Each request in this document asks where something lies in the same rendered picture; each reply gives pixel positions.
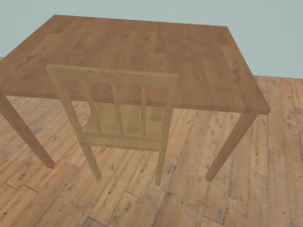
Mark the chair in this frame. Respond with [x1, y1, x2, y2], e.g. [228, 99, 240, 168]
[45, 64, 179, 185]

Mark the table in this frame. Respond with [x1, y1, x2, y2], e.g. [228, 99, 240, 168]
[0, 14, 271, 182]

